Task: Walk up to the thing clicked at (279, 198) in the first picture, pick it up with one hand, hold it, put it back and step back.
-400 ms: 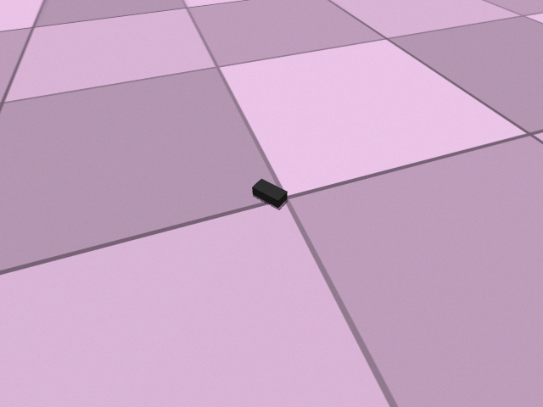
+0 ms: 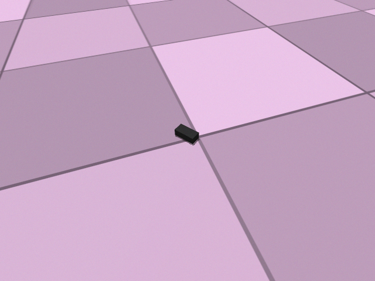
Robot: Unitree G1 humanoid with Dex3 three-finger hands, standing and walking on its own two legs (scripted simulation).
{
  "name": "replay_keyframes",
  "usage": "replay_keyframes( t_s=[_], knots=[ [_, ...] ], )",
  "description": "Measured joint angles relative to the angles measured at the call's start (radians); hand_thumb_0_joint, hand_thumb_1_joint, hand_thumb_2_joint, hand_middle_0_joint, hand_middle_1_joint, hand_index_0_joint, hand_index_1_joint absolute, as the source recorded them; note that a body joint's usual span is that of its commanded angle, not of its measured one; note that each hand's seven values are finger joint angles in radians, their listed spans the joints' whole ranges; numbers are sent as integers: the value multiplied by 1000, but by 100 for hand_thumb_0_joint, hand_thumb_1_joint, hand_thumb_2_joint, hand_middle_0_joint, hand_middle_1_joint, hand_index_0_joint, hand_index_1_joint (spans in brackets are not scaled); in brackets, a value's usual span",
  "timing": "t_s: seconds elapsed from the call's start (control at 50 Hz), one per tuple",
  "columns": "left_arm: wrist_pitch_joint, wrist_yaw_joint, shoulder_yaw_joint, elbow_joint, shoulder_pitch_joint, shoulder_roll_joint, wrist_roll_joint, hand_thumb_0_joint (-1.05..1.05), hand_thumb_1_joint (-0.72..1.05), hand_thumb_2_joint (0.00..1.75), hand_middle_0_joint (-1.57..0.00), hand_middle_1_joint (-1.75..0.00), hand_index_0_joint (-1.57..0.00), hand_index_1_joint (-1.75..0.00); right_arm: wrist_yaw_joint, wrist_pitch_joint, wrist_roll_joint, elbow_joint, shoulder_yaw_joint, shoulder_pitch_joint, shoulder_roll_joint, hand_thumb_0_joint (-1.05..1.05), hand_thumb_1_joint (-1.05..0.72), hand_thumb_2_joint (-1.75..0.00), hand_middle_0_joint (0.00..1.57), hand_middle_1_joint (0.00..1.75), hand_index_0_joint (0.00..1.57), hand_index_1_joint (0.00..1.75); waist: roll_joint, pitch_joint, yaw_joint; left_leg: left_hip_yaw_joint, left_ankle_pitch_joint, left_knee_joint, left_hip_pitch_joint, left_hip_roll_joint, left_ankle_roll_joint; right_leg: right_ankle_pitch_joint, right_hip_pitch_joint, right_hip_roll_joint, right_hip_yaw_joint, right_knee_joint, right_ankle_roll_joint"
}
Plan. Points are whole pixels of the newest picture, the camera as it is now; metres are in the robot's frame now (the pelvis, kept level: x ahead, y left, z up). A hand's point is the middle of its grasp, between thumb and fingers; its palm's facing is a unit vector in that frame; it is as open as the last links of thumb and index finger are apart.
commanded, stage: stand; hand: left
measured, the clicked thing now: (186, 133) +1.27 +0.04 -0.75
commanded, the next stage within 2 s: walk up in 0.72 s
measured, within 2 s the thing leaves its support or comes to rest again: neither
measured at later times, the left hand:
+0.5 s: hand out of the picture +0.07 +0.25 -0.16, palm faces -0.02 -0.94 -0.33, open 7.4 cm
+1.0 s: hand out of the picture +0.10 +0.32 -0.16, palm faces -0.13 -0.92 -0.37, open 7.4 cm
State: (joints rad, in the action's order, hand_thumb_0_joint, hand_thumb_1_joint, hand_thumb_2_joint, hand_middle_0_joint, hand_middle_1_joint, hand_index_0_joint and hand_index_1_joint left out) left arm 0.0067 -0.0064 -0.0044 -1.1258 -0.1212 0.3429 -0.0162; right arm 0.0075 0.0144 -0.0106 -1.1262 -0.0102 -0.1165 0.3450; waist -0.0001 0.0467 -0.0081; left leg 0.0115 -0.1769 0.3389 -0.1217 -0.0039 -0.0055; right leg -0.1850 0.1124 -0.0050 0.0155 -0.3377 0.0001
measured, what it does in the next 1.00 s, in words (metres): steps on the spot: left foot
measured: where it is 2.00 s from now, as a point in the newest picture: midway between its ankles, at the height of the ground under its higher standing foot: (177, 243)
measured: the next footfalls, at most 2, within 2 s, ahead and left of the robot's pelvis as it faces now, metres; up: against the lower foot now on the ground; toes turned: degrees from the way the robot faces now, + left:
left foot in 0.98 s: +0.14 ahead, +0.17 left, +0.00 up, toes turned -9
right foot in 1.36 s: +0.30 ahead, -0.09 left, +0.00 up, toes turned -23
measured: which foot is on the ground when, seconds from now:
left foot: down 0.00-0.80, up 0.82-0.96, down 0.98-1.00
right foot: down 0.00-1.00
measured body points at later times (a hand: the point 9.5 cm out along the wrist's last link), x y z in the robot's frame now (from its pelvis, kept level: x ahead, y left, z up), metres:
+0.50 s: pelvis +0.01 +0.00 +0.00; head +0.01 +0.00 +0.45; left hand +0.07 +0.30 -0.13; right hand +0.08 -0.30 -0.13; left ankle +0.01 +0.12 -0.75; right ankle +0.00 -0.12 -0.75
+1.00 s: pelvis +0.05 +0.05 -0.01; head +0.07 +0.05 +0.43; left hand +0.10 +0.37 -0.14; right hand +0.12 -0.30 -0.11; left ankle +0.10 +0.17 -0.75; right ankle +0.00 -0.12 -0.75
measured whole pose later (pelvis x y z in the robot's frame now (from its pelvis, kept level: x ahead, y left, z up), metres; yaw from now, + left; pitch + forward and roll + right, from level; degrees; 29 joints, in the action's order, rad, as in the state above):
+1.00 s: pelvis +0.05 +0.05 -0.01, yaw -8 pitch -1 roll -1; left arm 0.03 -0.04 0.07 -0.98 -0.33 0.40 -0.03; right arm 0.08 0.04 -0.06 -0.91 0.10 -0.15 0.44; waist -0.01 0.05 -0.02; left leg 0.04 -0.34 0.58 -0.31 -0.02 0.00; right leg -0.34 0.18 0.00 -0.15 -0.52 0.01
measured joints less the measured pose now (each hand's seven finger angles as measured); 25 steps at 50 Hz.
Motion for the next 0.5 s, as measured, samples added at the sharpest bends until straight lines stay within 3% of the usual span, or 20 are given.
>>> replay_keyframes(
  t_s=[0.5],
  knots=[
    [2,1,1,1,-1,0,-1,0,90,90,-20,-30,-21,-30,1,-3,0,1,-2,-2,2,1,-90,-90,21,30,20,30,-1,3,1,7,-2,-8,4,-1,-2,-1,-9,1,6,14,1]
  ],
)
